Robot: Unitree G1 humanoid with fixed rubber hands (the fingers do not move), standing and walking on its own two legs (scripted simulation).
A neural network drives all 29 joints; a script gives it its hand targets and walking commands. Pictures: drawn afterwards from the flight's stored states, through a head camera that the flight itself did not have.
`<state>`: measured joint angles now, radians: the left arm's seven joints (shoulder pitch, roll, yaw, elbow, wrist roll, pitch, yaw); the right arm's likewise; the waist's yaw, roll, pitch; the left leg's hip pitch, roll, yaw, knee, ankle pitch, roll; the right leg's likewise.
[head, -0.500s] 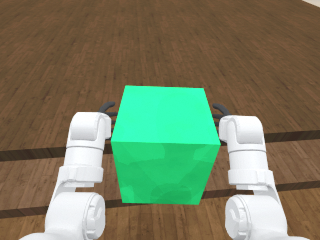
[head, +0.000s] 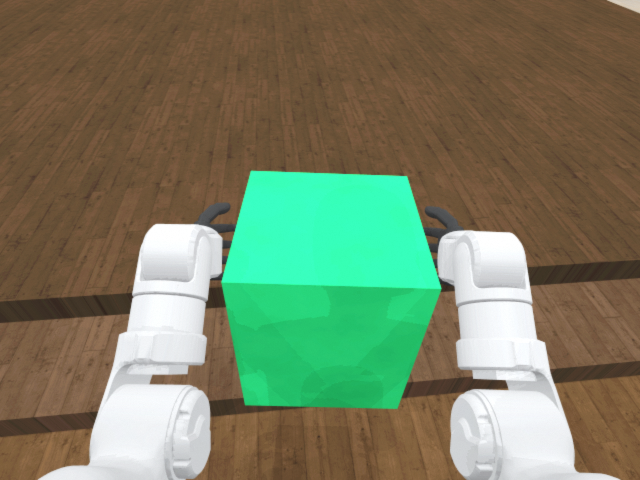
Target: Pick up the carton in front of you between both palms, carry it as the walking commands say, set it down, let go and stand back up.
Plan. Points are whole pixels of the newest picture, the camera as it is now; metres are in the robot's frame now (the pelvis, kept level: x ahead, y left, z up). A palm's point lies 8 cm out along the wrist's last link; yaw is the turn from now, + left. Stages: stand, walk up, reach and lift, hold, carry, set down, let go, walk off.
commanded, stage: carry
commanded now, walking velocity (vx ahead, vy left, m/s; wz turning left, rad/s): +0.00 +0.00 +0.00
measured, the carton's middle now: (325, 291) +0.35 +0.00 +0.06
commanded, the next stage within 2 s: none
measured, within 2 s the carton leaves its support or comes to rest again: neither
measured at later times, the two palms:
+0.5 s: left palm (206, 235) +0.36 +0.15 +0.15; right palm (452, 241) +0.36 -0.15 +0.15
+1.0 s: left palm (249, 124) +0.57 +0.12 +0.19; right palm (440, 128) +0.58 -0.18 +0.18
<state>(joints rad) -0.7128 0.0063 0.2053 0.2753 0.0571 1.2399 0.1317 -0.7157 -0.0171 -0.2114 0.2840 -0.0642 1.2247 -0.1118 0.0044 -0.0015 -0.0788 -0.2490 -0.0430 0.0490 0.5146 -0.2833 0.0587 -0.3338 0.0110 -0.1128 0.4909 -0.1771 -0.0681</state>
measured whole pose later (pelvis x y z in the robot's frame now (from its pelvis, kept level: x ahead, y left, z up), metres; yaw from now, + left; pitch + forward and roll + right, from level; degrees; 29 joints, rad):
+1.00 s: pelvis +0.20 -0.03 +0.01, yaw -2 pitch +5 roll +2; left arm -0.88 0.04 0.26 0.19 0.02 1.36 0.15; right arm -0.94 -0.04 -0.29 0.21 -0.06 1.37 -0.15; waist 0.07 0.01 -0.06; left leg -1.06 0.07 0.13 1.46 -0.43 0.12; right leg -0.04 0.00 -0.05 0.32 -0.36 -0.06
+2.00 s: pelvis +0.86 -0.05 +0.21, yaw -2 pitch +4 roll +2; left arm -0.95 0.03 0.31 0.35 0.08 1.35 0.14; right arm -0.99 -0.07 -0.28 0.39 -0.09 1.36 -0.12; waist 0.00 0.02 -0.12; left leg -0.87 0.04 0.19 1.01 -0.27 0.13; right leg 0.04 -0.08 -0.11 0.33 -0.35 -0.01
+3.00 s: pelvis +1.39 -0.05 +0.31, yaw -3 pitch +5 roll +0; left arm -0.60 -0.03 0.25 0.08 0.08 1.25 0.12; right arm -0.64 0.07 -0.24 0.14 -0.10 1.22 -0.11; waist 0.00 -0.02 -0.06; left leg -0.42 0.05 0.18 0.47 -0.14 0.06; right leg -0.35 -0.06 -0.05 0.95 -0.46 0.02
